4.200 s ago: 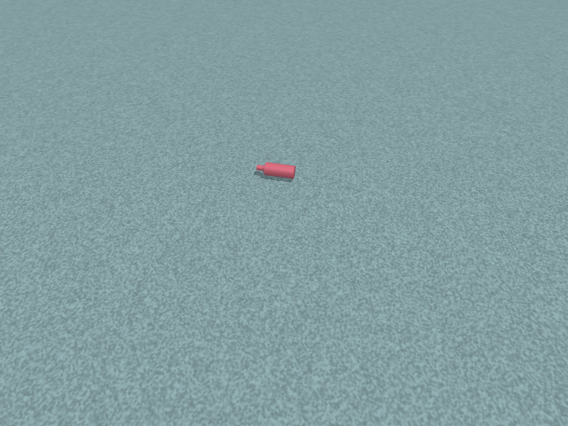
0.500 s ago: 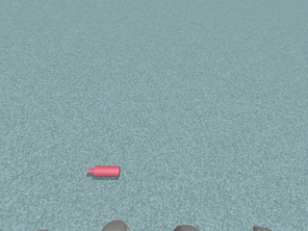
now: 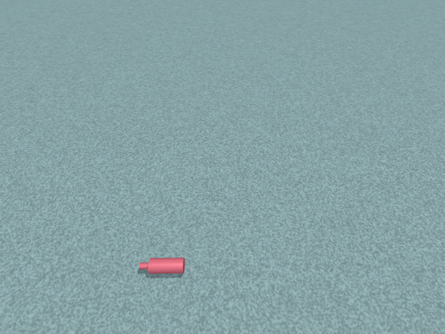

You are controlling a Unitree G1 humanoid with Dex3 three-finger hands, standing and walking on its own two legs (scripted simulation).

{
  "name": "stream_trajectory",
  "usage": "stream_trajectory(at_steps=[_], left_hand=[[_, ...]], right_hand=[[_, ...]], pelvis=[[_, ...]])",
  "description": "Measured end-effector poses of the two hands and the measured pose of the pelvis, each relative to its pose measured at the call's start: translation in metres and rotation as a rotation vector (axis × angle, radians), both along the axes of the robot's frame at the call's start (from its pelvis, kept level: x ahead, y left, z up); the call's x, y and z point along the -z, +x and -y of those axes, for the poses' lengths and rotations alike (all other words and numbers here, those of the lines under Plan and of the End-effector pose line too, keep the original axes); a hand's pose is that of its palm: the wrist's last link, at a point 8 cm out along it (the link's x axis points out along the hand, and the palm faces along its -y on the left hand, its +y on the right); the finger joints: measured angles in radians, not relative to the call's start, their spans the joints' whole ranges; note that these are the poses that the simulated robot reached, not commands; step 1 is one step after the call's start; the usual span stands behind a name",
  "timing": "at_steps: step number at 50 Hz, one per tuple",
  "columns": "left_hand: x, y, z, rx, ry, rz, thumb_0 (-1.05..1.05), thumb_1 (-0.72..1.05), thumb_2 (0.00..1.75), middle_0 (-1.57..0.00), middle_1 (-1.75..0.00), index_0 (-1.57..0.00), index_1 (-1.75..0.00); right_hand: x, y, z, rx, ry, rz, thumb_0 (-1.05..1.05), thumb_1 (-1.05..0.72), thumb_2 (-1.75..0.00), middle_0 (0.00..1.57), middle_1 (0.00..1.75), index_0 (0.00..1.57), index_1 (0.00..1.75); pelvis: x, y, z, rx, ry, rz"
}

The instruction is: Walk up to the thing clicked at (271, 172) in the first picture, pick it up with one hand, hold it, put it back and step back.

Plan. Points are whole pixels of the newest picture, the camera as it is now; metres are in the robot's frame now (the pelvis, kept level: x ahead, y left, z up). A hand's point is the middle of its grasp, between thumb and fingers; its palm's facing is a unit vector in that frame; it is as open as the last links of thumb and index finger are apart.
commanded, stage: walk up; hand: left
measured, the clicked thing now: (162, 265) +0.53 +0.28 -0.74
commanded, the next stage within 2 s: none
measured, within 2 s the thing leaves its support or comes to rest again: neither
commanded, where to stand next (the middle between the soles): +0.10 +0.00 m, yaw +1 degrees
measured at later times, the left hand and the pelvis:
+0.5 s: hand out of the picture +0.13 +0.25 -0.15, palm faces -0.04 -0.95 -0.32, open 7.4 cm; pelvis +0.03 +0.00 +0.01, yaw +0 degrees
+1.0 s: hand out of the picture +0.10 +0.25 -0.15, palm faces -0.02 -0.94 -0.33, open 7.4 cm; pelvis +0.03 +0.00 +0.01, yaw +0 degrees
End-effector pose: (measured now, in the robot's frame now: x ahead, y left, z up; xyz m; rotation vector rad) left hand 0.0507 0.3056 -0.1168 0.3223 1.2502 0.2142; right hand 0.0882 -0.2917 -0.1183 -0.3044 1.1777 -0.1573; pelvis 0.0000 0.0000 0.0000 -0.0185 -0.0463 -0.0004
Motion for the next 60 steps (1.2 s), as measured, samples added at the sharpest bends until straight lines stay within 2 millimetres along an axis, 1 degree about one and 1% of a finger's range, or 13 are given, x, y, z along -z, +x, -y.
stream_trajectory(at_steps=[5,10,16,22,27,34,43,50,54,57,60], left_hand=[[0.000,0.016,0.005,0.009,-0.012,0.005,0.01,0.90,0.90,-0.21,-0.30,-0.20,-0.30],[0.001,0.036,0.009,0.019,-0.025,0.024,0.01,0.90,0.90,-0.21,-0.30,-0.20,-0.30],[0.001,0.058,0.012,0.034,-0.036,0.043,0.01,0.90,0.90,-0.21,-0.30,-0.20,-0.30],[0.000,0.069,0.011,0.038,-0.037,0.052,0.01,0.90,0.90,-0.21,-0.30,-0.20,-0.30],[-0.003,0.070,0.008,0.036,-0.028,0.043,0.01,0.90,0.90,-0.21,-0.30,-0.20,-0.30],[-0.004,0.062,0.005,0.019,-0.017,0.022,0.01,0.90,0.90,-0.21,-0.30,-0.20,-0.30],[-0.002,0.050,0.005,0.003,-0.017,-0.002,0.01,0.90,0.90,-0.21,-0.30,-0.20,-0.30],[-0.001,0.047,0.007,0.002,-0.024,-0.005,0.01,0.90,0.90,-0.21,-0.30,-0.20,-0.30],[-0.002,0.047,0.005,0.019,-0.019,0.004,0.01,0.90,0.90,-0.21,-0.30,-0.20,-0.30],[-0.003,0.048,0.005,0.038,0.007,-0.006,0.01,0.90,0.90,-0.21,-0.30,-0.20,-0.30],[-0.005,0.048,0.010,0.037,0.033,-0.006,0.01,0.90,0.90,-0.21,-0.30,-0.20,-0.30]], right_hand=[[-0.002,-0.007,0.006,0.028,-0.015,-0.038,0.01,-0.91,-0.90,0.20,0.30,0.20,0.30],[-0.005,-0.009,0.009,0.049,-0.030,-0.060,0.01,-0.91,-0.90,0.20,0.30,0.20,0.30],[-0.009,-0.003,0.008,0.058,-0.038,-0.058,0.01,-0.91,-0.90,0.20,0.30,0.20,0.30],[-0.011,0.007,0.004,0.058,-0.035,-0.040,0.01,-0.91,-0.90,0.20,0.30,0.20,0.30],[-0.009,0.016,0.000,0.053,-0.025,-0.029,0.01,-0.91,-0.90,0.20,0.30,0.20,0.30],[-0.008,0.024,-0.003,0.044,-0.013,-0.024,0.01,-0.91,-0.90,0.20,0.30,0.20,0.30],[-0.008,0.027,-0.003,0.035,-0.012,-0.029,0.01,-0.91,-0.90,0.20,0.30,0.20,0.30],[-0.009,0.028,-0.001,0.036,-0.013,-0.024,0.01,-0.91,-0.90,0.20,0.30,0.20,0.30],[-0.009,0.022,0.007,0.044,-0.009,-0.012,0.00,-0.91,-0.90,0.20,0.30,0.20,0.30],[-0.005,0.013,0.022,0.065,-0.018,-0.018,0.00,-0.91,-0.90,0.20,0.30,0.20,0.30],[0.000,0.004,0.040,0.091,-0.026,-0.048,0.00,-0.91,-0.90,0.20,0.30,0.20,0.30]], pelvis=[[-0.003,0.007,0.001,0.001,0.003,-0.003],[-0.005,0.014,0.000,0.001,0.004,-0.005],[-0.006,0.020,-0.001,0.004,0.005,-0.010],[-0.007,0.025,-0.003,0.005,0.009,-0.014],[-0.008,0.027,-0.004,0.005,0.011,-0.016],[-0.008,0.030,-0.003,0.002,0.012,-0.016],[-0.008,0.031,-0.003,0.000,0.012,-0.014],[-0.008,0.032,-0.002,-0.001,0.013,-0.011],[-0.006,0.039,0.001,0.006,0.032,-0.018],[-0.002,0.043,0.009,0.024,0.032,-0.014],[0.002,0.050,0.020,0.015,0.026,0.001]])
